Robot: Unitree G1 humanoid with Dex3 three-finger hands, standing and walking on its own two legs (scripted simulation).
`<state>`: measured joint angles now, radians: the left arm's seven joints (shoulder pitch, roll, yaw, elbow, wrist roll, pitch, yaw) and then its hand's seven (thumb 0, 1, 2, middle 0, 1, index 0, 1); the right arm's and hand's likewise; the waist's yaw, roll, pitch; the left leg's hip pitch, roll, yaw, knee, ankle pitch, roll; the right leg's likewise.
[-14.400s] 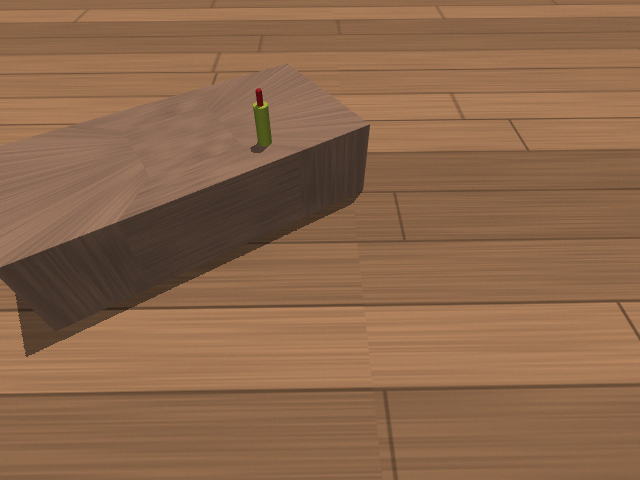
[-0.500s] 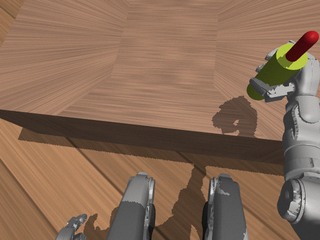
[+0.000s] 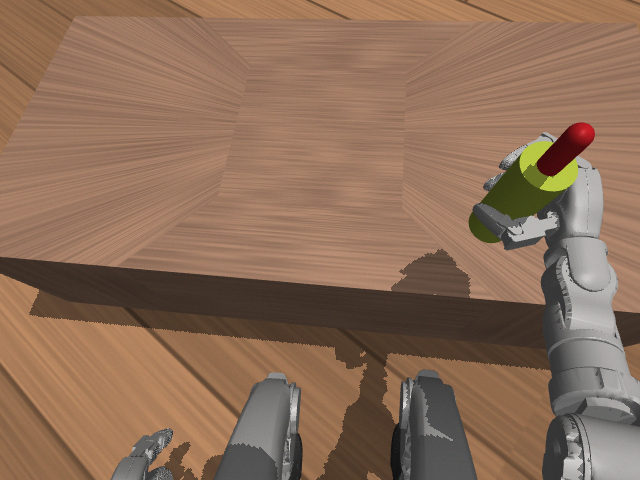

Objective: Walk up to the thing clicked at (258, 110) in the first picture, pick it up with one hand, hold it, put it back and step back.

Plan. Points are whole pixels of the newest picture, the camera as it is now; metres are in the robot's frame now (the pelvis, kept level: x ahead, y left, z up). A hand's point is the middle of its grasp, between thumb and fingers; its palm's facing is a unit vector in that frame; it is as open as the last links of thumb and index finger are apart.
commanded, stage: lift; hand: right
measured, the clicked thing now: (525, 188) +0.44 -0.20 +0.05
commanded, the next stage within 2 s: hold in 1.28 s
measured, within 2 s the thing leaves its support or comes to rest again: neither
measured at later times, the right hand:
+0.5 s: hand (568, 187) +0.40 -0.20 +0.12, palm faces +0.08 +1.00 +0.00, open 8.4 cm
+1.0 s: hand (584, 175) +0.38 -0.18 +0.17, palm faces +0.07 +1.00 +0.00, open 8.4 cm
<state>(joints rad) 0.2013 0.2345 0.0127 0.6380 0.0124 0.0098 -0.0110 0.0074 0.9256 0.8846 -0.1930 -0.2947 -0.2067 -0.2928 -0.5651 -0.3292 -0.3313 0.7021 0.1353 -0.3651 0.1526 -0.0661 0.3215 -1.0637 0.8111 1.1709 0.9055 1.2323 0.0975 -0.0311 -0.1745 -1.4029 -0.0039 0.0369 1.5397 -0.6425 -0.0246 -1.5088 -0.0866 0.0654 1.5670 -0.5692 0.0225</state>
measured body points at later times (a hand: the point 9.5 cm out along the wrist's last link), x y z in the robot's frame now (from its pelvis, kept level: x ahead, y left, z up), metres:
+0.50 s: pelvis +0.03 +0.00 +0.09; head +0.13 -0.03 +0.53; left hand +0.16 +0.25 -0.02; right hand +0.39 -0.25 +0.13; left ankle +0.04 +0.14 -0.55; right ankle +0.07 -0.13 -0.55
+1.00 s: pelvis +0.04 +0.00 +0.13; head +0.11 -0.02 +0.57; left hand +0.17 +0.24 +0.02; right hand +0.37 -0.24 +0.17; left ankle +0.04 +0.14 -0.55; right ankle +0.07 -0.13 -0.55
